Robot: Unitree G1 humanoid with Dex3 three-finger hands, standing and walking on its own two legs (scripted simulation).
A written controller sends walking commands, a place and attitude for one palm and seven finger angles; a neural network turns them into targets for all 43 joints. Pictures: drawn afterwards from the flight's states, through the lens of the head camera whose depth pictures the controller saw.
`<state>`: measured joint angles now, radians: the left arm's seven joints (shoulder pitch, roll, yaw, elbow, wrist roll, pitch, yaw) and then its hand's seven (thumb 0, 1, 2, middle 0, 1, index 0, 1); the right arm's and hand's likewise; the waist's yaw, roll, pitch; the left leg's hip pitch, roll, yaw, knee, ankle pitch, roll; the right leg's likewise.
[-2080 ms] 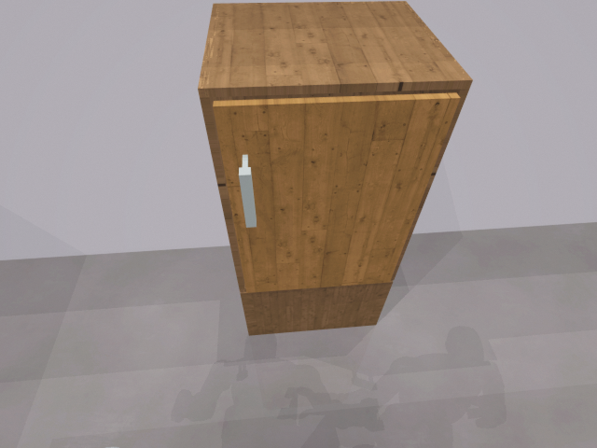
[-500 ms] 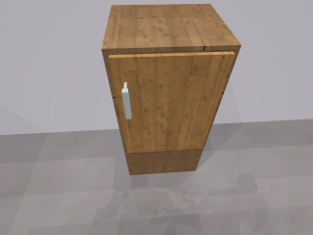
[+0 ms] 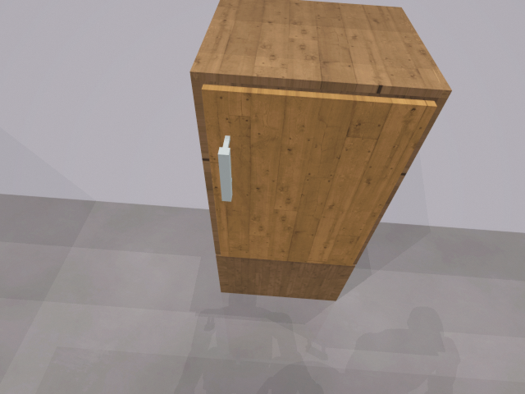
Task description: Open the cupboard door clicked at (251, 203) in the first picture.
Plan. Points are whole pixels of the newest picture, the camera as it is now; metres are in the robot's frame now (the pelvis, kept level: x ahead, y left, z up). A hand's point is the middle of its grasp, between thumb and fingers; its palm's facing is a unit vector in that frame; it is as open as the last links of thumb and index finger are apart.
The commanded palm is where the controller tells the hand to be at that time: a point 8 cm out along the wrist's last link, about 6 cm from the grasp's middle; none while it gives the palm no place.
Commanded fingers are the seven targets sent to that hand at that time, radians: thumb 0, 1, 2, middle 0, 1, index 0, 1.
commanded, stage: shuffle to correct the standing spot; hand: left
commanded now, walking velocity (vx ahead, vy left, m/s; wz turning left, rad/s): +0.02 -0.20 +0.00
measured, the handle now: (227, 169) +0.54 +0.11 -0.01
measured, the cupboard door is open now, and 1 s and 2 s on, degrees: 0 0 0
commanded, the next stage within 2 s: come to a stop and stand still in 0.24 s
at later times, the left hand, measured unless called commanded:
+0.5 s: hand out of the picture +0.09 +0.09 -0.16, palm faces +0.04 -0.97 -0.24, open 7.4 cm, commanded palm none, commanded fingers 0.00 0.90 0.90 -0.20 -0.30 -0.20 -0.30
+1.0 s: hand out of the picture +0.00 +0.10 -0.17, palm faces +0.07 -0.98 -0.18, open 7.4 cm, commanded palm none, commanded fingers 0.00 0.90 0.90 -0.20 -0.30 -0.20 -0.30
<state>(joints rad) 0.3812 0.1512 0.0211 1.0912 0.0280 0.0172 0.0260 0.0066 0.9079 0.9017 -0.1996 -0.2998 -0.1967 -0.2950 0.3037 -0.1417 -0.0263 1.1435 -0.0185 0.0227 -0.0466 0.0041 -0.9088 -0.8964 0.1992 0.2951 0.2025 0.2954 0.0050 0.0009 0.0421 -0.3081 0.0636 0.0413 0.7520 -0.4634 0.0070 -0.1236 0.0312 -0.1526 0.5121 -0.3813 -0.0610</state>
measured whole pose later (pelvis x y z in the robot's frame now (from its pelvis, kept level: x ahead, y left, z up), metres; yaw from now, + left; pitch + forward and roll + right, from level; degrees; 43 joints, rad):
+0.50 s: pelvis +0.03 -0.10 +0.00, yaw +0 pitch -1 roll -1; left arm 0.22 0.16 0.04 0.99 0.03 0.00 0.02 0.01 0.91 0.90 -0.20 -0.30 -0.19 -0.29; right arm 0.22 -0.23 -0.08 1.05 -0.02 0.04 -0.04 0.00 -0.91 -0.90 0.20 0.29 0.20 0.29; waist 0.00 0.05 0.06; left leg -0.37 0.07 0.02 0.95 -0.50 -0.01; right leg -0.30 -0.02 -0.10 0.57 -0.25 -0.03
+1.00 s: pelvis +0.01 -0.08 +0.01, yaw +1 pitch +0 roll +0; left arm 0.31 0.19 0.03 1.08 0.02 0.03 0.02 0.01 0.91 0.90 -0.20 -0.30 -0.19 -0.29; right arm 0.28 -0.14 -0.01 1.06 -0.02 0.00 -0.03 0.00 -0.93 -0.90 0.20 0.29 0.20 0.30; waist 0.02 -0.04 0.01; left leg -0.16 -0.04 0.07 0.42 -0.25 0.07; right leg -0.26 -0.04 -0.04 0.61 -0.36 0.02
